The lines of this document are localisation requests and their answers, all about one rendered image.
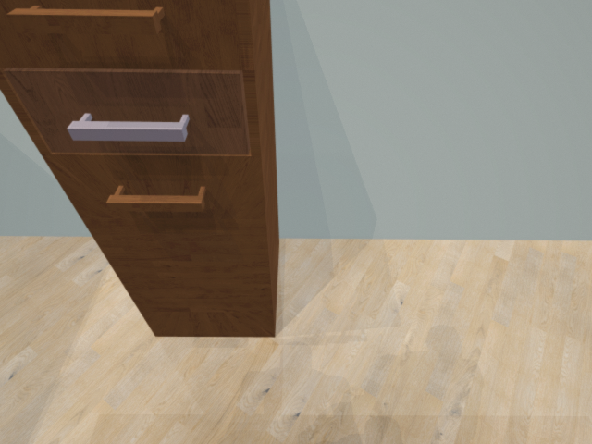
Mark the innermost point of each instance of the cabinet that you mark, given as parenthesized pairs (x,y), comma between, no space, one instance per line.
(190,274)

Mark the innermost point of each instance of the handle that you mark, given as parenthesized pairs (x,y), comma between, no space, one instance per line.
(162,203)
(87,130)
(85,21)

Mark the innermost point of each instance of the drawer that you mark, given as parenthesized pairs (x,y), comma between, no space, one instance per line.
(213,99)

